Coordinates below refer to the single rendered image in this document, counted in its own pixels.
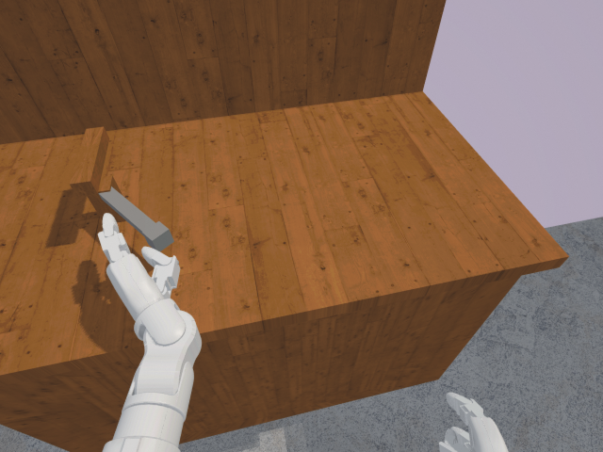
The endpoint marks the counter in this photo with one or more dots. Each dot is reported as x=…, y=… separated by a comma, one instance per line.
x=337, y=237

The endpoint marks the robot right hand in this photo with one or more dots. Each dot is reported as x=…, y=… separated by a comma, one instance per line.
x=483, y=435

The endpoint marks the robot left forearm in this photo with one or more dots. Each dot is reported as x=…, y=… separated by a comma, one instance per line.
x=155, y=408

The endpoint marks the robot left hand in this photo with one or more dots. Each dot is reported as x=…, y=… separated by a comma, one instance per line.
x=130, y=279

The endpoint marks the tap lever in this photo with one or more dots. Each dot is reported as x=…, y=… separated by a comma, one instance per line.
x=157, y=235

